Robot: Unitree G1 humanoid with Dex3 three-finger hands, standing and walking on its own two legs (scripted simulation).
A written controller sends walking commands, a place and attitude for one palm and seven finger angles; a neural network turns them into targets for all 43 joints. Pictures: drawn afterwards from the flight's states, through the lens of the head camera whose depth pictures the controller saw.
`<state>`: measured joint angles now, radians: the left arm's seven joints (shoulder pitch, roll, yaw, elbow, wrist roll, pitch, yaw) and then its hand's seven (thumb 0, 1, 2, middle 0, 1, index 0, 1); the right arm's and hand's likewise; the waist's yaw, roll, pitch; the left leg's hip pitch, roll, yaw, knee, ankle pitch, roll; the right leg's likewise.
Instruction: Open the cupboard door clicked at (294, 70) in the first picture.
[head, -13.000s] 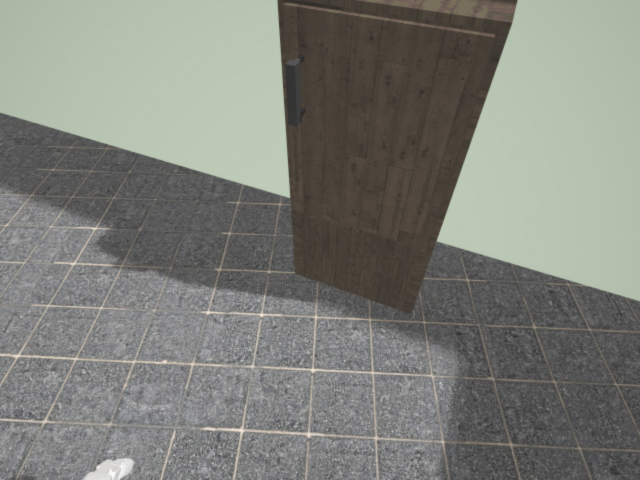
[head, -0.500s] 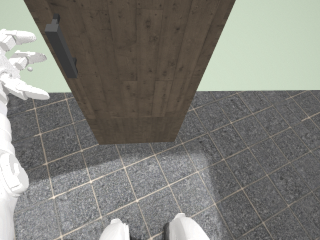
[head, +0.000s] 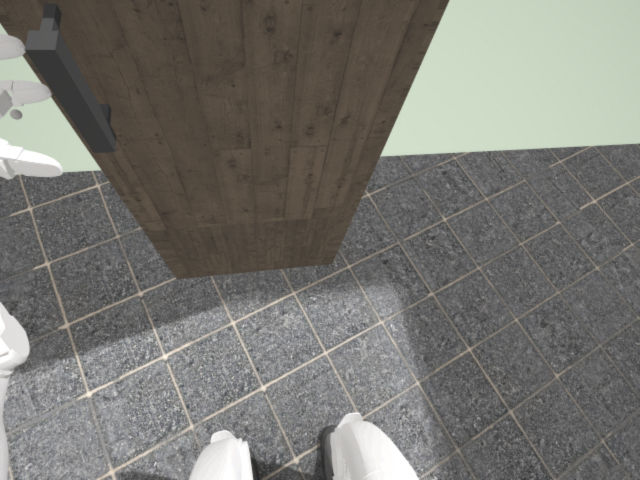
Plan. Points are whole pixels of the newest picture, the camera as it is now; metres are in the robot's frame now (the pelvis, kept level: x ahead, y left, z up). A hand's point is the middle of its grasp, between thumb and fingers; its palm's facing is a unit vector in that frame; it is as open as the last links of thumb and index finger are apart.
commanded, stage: move the hooked fingers beside the handle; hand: left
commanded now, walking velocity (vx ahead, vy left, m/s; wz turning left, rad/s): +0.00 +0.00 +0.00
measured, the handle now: (80, 85) +0.55 +0.21 +0.09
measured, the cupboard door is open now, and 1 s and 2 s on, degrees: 0 0 0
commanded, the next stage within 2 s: slide the fingers in behind the handle in 0.58 s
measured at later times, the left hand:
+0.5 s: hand (18, 119) +0.50 +0.26 +0.10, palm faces +0.00 -1.00 -0.02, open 14.0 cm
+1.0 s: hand (31, 115) +0.50 +0.25 +0.10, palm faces +0.01 -1.00 -0.02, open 13.8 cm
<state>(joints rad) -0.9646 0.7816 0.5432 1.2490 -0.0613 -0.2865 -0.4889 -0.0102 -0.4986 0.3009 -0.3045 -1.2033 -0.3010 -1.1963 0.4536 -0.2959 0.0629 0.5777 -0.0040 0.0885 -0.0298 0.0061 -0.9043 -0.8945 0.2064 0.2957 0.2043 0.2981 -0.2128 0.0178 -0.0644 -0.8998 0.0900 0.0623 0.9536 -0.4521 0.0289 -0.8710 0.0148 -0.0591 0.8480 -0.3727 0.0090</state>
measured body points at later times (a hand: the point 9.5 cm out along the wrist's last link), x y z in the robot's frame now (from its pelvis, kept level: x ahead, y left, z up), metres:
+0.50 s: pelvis +0.00 +0.00 +0.00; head +0.14 +0.03 +0.43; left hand +0.49 +0.31 +0.10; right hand +0.02 -0.27 -0.10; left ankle -0.01 +0.10 -0.68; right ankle +0.01 -0.13 -0.68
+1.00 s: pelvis -0.01 -0.01 +0.00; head +0.13 +0.02 +0.42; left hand +0.50 +0.30 +0.10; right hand -0.03 -0.28 -0.10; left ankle -0.01 +0.09 -0.68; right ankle +0.01 -0.13 -0.68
